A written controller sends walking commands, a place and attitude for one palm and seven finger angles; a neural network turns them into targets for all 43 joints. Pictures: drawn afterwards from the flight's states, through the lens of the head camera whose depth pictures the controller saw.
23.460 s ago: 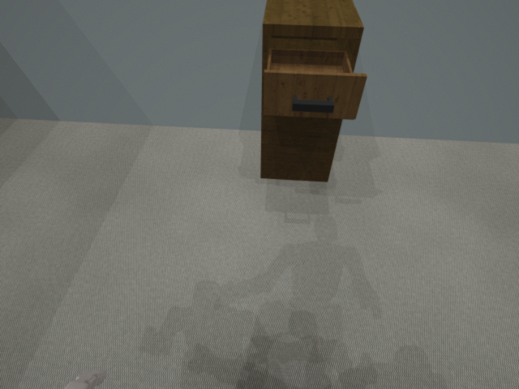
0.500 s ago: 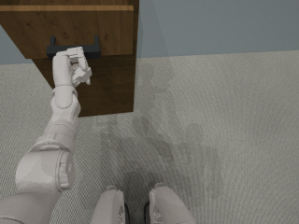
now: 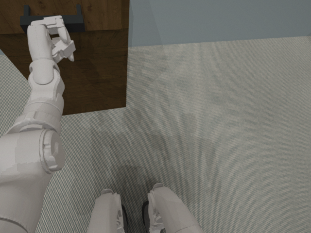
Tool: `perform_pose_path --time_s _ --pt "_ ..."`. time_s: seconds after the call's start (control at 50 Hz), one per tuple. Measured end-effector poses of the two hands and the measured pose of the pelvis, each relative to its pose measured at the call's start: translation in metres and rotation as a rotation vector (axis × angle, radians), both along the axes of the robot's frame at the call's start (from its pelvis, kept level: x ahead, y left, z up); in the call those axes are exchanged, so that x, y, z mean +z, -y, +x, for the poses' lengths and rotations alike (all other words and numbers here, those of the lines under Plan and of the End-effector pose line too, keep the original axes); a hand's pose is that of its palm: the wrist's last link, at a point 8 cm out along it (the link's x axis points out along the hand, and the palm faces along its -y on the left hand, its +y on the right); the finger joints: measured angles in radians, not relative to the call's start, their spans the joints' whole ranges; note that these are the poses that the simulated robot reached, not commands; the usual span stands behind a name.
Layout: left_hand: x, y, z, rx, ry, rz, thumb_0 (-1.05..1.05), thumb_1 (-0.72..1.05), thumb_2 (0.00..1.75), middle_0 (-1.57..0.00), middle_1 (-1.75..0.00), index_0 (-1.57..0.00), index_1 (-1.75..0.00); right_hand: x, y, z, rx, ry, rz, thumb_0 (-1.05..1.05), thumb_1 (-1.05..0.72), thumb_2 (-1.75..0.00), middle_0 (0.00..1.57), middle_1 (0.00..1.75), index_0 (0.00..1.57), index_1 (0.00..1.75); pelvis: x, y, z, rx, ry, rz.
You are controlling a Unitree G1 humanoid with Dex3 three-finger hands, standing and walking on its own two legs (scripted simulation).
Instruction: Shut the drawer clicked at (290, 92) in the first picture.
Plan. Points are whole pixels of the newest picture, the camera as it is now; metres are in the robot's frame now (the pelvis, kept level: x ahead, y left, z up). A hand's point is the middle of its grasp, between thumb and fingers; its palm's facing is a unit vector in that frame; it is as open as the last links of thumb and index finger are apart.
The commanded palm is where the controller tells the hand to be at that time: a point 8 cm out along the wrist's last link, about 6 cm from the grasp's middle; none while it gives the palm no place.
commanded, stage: push the drawer shut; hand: left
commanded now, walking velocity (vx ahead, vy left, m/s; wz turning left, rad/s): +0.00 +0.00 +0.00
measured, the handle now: (54, 16) +0.65 +0.17 +0.05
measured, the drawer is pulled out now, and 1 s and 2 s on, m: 0.01 0.00 0.00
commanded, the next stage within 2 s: pull the fist back off the drawer in 0.44 s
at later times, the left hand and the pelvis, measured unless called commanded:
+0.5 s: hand (66, 38) +0.58 +0.14 +0.05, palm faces +0.10 -0.99 -0.04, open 3.1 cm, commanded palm +0.61 +0.15 +0.05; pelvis -0.02 +0.00 -0.01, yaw +0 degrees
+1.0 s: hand (66, 39) +0.58 +0.14 +0.05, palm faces +0.09 -1.00 -0.01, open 3.2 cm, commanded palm +0.55 +0.15 +0.05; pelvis -0.03 +0.01 -0.01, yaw -1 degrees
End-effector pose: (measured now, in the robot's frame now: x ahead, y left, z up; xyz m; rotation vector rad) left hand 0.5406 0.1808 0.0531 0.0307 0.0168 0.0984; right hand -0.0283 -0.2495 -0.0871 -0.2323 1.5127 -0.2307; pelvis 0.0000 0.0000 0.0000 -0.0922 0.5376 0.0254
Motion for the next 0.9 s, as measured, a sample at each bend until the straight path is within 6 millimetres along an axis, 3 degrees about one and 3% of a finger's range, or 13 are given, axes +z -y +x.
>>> perform_pose_path --time_s 0.12,0.6,0.9 --pt "0.000 -0.002 0.011 -0.007 0.003 0.000 0.02 0.79 0.91 -1.40 -1.60 -1.40 -1.60 0.001 -0.004 -0.009 -0.007 -0.032 0.001 0.01 -0.90 -0.89 0.21 0.30 0.20 0.30 -0.002 -0.001 0.001 0.002 -0.016 -0.008" --pt "0.002 -0.011 0.014 0.002 -0.002 0.011 0.02 0.63 0.96 -1.40 -1.60 -1.40 -1.60 0.002 -0.005 -0.047 0.004 -0.033 -0.055 0.00 -0.90 -0.89 0.21 0.30 0.20 0.30 -0.018 0.000 -0.027 0.019 -0.034 -0.037" --pt "0.002 -0.011 0.013 -0.007 -0.012 0.002 0.02 0.66 0.92 -1.40 -1.60 -1.40 -1.60 0.003 -0.017 -0.068 -0.015 -0.056 -0.028 0.01 -0.90 -0.89 0.21 0.30 0.20 0.30 -0.019 -0.005 -0.033 0.008 -0.035 -0.042"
